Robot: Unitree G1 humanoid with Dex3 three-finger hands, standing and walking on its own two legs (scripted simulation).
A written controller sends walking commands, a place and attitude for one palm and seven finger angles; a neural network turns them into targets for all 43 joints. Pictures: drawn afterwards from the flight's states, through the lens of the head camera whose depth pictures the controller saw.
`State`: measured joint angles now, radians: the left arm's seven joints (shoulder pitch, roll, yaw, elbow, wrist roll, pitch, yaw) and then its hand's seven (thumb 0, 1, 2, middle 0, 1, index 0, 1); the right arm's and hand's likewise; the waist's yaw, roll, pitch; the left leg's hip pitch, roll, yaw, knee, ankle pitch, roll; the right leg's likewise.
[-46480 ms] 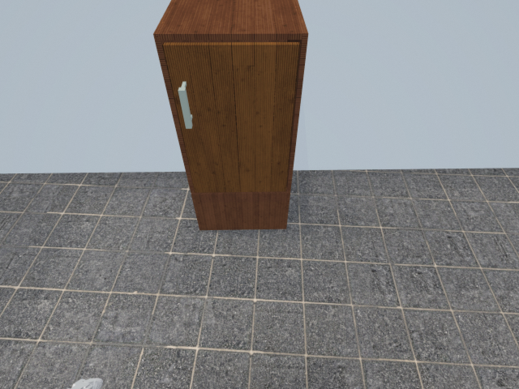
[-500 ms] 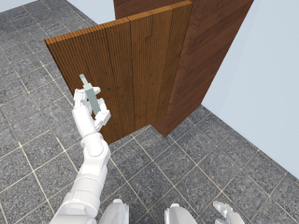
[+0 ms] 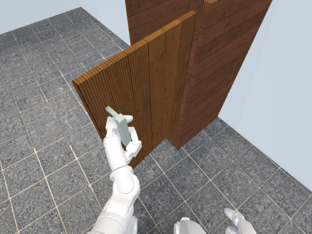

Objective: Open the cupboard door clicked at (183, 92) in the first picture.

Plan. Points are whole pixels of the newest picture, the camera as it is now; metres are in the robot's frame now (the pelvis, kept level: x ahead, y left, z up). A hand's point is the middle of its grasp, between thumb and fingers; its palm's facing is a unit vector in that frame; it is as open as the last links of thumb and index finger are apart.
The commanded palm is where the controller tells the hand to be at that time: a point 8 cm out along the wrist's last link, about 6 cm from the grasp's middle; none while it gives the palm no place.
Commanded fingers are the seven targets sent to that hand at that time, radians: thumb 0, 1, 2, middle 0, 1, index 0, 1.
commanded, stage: open thumb and fingers to let go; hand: left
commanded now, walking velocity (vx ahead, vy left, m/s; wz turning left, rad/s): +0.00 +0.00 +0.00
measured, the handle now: (119, 127) +0.38 +0.11 +0.04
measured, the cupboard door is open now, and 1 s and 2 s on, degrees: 96 97 98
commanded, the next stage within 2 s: slide the hand sideways off the handle in 0.76 s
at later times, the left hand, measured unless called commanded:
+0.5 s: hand (134, 137) +0.36 +0.07 +0.03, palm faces +0.38 -0.93 -0.02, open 13.0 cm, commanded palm +0.31 +0.11 +0.03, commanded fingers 0.00 -0.50 0.30 -0.24 -0.85 -0.24 -0.85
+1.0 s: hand (132, 149) +0.32 +0.07 +0.02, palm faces -0.04 -0.99 -0.09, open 15.5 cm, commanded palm +0.31 +0.11 +0.03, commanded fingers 0.00 -0.50 0.30 -0.15 -0.30 -0.15 -0.30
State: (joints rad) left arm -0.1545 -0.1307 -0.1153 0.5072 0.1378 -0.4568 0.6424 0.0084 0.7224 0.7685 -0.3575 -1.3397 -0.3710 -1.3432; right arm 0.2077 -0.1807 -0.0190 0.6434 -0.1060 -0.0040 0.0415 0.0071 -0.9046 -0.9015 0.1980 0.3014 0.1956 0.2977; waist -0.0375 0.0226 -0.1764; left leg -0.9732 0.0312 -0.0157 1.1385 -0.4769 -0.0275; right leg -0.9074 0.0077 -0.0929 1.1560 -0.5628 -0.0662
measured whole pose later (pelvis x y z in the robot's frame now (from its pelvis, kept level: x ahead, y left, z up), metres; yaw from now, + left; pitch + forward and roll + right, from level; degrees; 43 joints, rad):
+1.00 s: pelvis -0.01 +0.02 -0.01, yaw +0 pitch +17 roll -1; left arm -0.19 0.03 -0.18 0.52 0.08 -0.50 0.26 -0.01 -0.49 0.30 -0.31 -0.48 -0.26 -0.49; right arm 0.21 -0.18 -0.01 0.60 -0.06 0.02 0.04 0.01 -0.90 -0.90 0.20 0.30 0.20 0.30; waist -0.04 0.03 -0.17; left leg -1.01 0.02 -0.01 1.19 -0.48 0.01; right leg -0.93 -0.01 -0.09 1.18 -0.55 -0.04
